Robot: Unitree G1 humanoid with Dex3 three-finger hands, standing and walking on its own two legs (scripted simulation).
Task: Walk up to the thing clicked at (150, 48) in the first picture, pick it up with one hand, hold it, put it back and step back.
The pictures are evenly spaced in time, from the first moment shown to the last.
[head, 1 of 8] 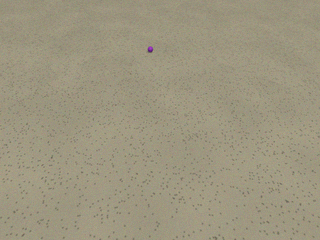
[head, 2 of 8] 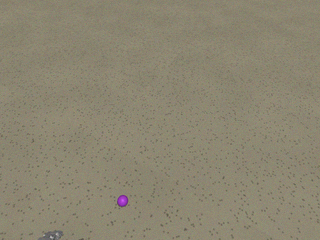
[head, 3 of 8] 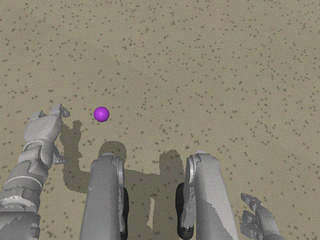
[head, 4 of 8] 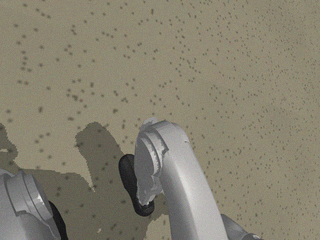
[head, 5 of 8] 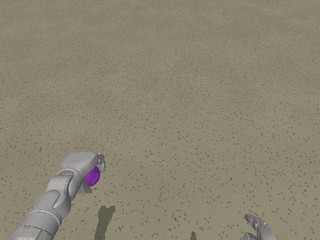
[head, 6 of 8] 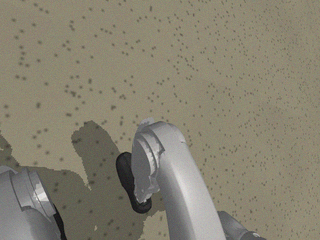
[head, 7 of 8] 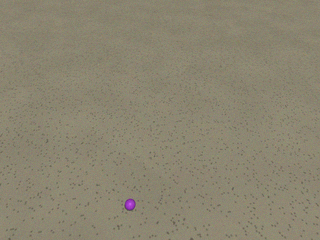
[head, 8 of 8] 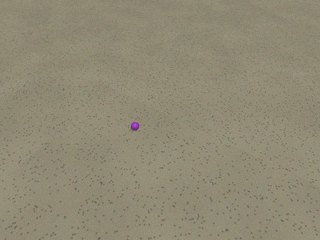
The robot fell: no
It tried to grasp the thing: yes
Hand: left
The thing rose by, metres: 0.69
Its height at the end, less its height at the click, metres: +0.00
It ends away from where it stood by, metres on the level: 0.00
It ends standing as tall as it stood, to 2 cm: yes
